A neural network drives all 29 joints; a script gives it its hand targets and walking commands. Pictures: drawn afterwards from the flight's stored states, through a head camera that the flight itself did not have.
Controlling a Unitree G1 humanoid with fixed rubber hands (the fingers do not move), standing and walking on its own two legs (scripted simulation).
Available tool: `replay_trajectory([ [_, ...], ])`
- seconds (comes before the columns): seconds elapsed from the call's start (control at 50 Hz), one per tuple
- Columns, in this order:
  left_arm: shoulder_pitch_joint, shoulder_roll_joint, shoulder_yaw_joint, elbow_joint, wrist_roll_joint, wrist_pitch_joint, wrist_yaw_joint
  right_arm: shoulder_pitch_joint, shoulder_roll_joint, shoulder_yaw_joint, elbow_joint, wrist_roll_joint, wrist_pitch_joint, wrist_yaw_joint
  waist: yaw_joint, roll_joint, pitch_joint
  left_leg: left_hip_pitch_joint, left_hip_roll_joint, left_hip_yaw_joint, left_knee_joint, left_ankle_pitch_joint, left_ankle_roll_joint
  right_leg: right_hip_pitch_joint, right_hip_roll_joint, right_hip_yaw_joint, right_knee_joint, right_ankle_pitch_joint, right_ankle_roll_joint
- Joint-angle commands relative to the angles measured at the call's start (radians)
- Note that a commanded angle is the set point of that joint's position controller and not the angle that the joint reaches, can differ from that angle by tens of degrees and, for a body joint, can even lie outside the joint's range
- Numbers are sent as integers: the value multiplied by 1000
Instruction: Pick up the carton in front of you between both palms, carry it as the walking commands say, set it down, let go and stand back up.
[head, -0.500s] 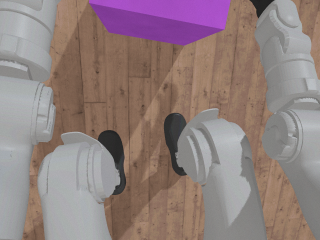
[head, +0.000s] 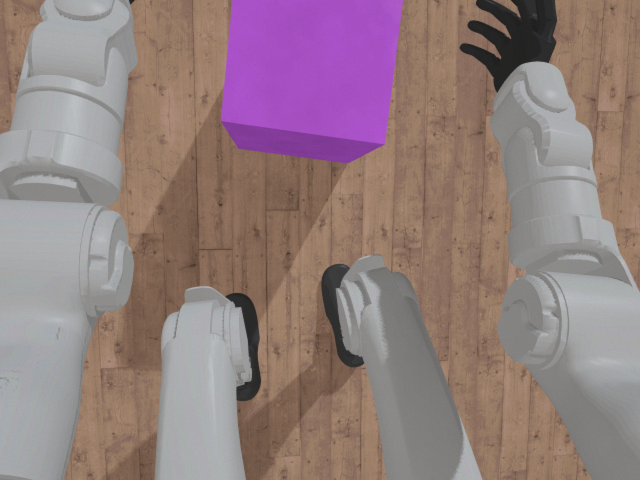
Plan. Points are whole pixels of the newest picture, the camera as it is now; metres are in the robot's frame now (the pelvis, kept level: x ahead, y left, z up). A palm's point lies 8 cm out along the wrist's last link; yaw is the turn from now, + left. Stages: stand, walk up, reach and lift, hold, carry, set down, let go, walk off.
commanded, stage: set down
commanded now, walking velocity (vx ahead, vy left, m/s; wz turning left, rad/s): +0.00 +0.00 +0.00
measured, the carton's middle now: (305, 82) +0.57 -0.08 -0.35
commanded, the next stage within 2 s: let go in 0.46 s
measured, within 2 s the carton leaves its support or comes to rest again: neither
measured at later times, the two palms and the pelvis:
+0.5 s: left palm out of the picture +0.60 +0.12 +0.05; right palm out of the picture +0.49 -0.26 +0.05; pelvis +0.03 +0.00 +0.14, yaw +1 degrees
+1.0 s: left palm out of the picture +0.45 +0.16 +0.15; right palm out of the picture +0.38 -0.27 +0.16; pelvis +0.09 -0.02 +0.25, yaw +1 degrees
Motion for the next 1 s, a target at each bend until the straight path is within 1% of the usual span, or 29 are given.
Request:
replay_trajectory([
  [0.0, -313, 76, 4, -173, 4, 5, 0, -182, -160, -25, -151, 3, -2, 11, -74, 183, -1229, 729, -42, -3, -202, 272, -4, 614, 20, -63, -204, 407, 58],
  [0.1, -271, 62, 22, -206, 19, 25, -4, -139, -163, -32, -173, 0, 13, 32, -65, 193, -1245, 823, -41, -9, -292, 333, -14, 648, 21, -66, -292, 437, 58],
  [0.18, -231, 52, 46, -193, 34, 23, -11, -111, -151, -37, -166, -14, 12, 47, -55, 173, -1212, 844, -40, -11, -375, 347, -16, 701, 20, -60, -370, 451, 60],
  [0.3, -180, 35, 77, -168, 53, 6, -23, -82, -136, -49, -158, -45, -3, 64, -49, 141, -1179, 896, -38, -20, -506, 378, -19, 794, 18, -54, -494, 478, 64],
  [0.42, -132, 13, 105, -152, 78, -9, -35, -50, -115, -68, -142, -80, -18, 82, -46, 128, -1131, 964, -31, -33, -629, 397, -24, 867, 17, -48, -612, 485, 62],
  [0.48, -73, -10, 131, -147, 105, -19, -34, -8, -101, -72, -129, -105, -30, 97, -31, 123, -1113, 1003, -28, -37, -688, 414, -28, 905, 17, -44, -666, 485, 59],
  [0.52, -9, -35, 151, -165, 126, -25, -23, 45, -97, -69, -133, -126, -40, 113, -20, 121, -1134, 1058, -29, -39, -725, 456, -33, 952, 20, -41, -700, 508, 56],
  [0.56, 76, -72, 171, -207, 150, -33, -5, 114, -97, -63, -150, -151, -53, 134, -9, 116, -1166, 1128, -30, -43, -761, 519, -38, 1007, 23, -39, -733, 544, 51],
  [0.64, 295, -175, 195, -359, 190, -49, 53, 285, -111, -31, -224, -204, -77, 189, 9, 94, -1196, 1272, -30, -54, -839, 627, -49, 1137, 26, -33, -799, 605, 36],
  [0.68, 395, -214, 190, -442, 192, -60, 81, 367, -125, 1, -263, -215, -87, 213, 15, 70, -1162, 1293, -29, -54, -880, 625, -51, 1215, 21, -22, -833, 616, 26],
  [0.74, 517, -237, 176, -545, 177, -80, 102, 482, -138, 45, -297, -206, -103, 236, 19, 36, -1070, 1273, -27, -45, -952, 558, -51, 1350, 10, 6, -889, 621, 14],
  [0.8, 640, -251, 153, -597, 157, -102, 102, 598, -128, 92, -307, -185, -119, 249, 28, 16, -961, 1250, -22, -32, -1019, 469, -47, 1485, -1, 35, -942, 611, 9],
  [0.86, 774, -256, 135, -598, 142, -128, 87, 715, -109, 137, -305, -162, -139, 255, 42, 0, -858, 1241, -18, -22, -1071, 416, -41, 1595, -13, 62, -986, 616, 14],
  [0.92, 914, -252, 125, -572, 137, -156, 69, 836, -90, 175, -302, -138, -160, 249, 60, -24, -772, 1236, -15, -17, -1111, 395, -33, 1699, -24, 89, -1020, 663, 21],
  [0.98, 1046, -244, 117, -550, 135, -186, 53, 959, -72, 208, -316, -119, -182, 236, 77, -54, -708, 1254, -13, -18, -1147, 395, -25, 1800, -36, 112, -1050, 742, 28],
])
